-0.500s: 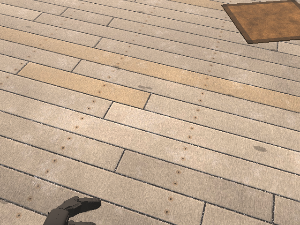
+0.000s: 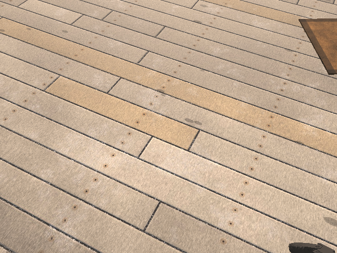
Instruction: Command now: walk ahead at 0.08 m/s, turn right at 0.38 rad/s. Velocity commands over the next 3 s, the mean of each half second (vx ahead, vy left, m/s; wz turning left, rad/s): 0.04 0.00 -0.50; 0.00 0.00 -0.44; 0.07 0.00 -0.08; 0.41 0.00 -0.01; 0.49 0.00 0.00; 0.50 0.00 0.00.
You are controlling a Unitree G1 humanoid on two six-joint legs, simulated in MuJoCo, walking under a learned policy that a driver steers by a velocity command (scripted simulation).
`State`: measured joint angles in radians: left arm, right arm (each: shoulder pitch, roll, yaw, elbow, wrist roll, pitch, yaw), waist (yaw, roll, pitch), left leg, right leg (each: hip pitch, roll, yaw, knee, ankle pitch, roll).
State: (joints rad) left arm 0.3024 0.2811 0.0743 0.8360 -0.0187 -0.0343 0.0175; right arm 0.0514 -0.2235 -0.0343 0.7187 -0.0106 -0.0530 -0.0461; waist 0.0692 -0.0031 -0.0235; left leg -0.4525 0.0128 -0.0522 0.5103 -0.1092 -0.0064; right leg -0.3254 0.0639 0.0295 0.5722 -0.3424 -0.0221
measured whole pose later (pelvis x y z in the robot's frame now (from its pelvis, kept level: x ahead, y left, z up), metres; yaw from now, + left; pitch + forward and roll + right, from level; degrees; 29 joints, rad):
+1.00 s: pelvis +0.01 -0.03 +0.01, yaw -31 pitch +2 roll -1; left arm 0.19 0.31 0.09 0.64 -0.01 0.04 0.02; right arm 0.16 -0.23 -0.06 0.70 -0.01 0.00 -0.03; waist -0.02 -0.04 0.01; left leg -0.29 0.02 -0.02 0.48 -0.23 0.00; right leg -0.46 0.04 0.09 0.97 -0.45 0.08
